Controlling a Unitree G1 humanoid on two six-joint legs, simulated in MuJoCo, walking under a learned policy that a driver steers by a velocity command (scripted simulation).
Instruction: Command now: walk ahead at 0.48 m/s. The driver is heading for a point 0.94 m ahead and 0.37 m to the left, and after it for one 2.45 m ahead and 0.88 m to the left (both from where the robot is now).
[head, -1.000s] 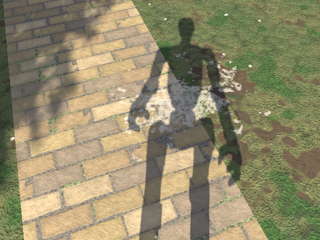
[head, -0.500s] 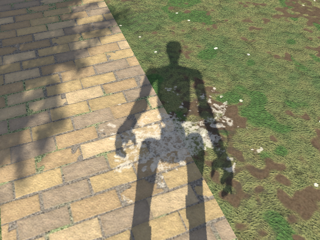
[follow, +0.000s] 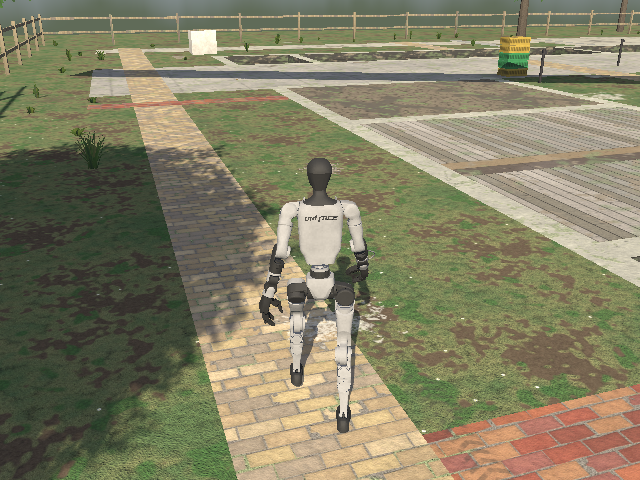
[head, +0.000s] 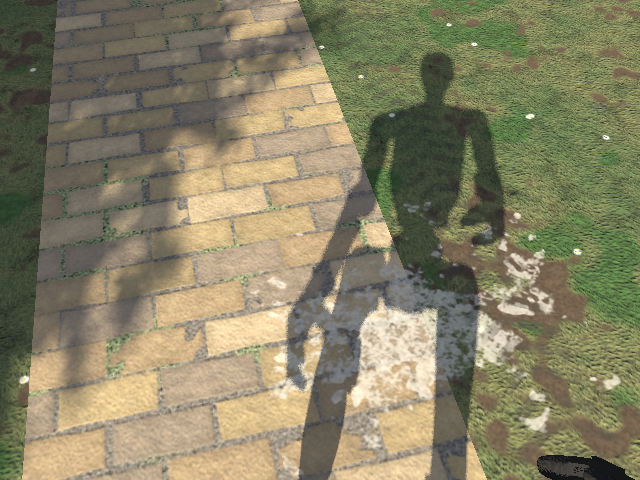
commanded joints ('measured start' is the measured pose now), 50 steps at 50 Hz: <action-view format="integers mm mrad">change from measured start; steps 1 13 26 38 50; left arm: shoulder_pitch -26 -132 -535 -274 -159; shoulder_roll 183 76 88 97 196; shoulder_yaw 39 30 20 33 65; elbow -40 -124 -264 -184 -155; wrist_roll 1 2 1 35 18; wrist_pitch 3 7 -32 -44 -20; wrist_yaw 4 9 -37 -22 12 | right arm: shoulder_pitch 24 226 437 356 39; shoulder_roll -120 -125 -175 -96 -60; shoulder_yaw -33 -30 -46 -49 -26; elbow -54 50 121 13 -135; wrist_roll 1 -32 -2 15 -2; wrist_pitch -11 -24 13 34 55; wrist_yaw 7 -4 -51 -48 6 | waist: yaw -112 -63 -153 -91 -22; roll -118 41 32 -146 -61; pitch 15 -9 74 -51 81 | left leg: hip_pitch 159 386 572 -19 -98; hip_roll -44 160 174 92 67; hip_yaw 26 -209 -177 -133 -10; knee -18 -433 -345 649 175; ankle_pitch -68 -135 -92 -310 -6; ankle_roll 45 190 143 1 -11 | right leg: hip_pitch -36 -705 -726 -229 -123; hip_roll -283 -193 -102 -306 -309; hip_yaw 88 110 87 228 -120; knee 105 897 306 -15 -63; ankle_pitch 769 141 390 196 407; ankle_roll -136 -33 7 -144 -139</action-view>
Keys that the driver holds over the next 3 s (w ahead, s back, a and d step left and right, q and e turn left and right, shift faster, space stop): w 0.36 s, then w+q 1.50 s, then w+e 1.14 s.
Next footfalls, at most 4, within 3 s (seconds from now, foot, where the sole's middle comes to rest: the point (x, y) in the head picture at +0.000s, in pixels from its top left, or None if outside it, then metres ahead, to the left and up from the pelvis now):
0.06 left None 0.23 0.12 -0.77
0.60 right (422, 454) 0.53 -0.12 -0.77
1.14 left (279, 348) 0.74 0.20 -0.77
1.66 right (299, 228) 1.10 0.20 -0.77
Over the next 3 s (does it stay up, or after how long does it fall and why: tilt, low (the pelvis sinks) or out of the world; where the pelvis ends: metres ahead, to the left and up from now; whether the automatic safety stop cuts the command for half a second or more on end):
stays up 1.43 0.62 0.01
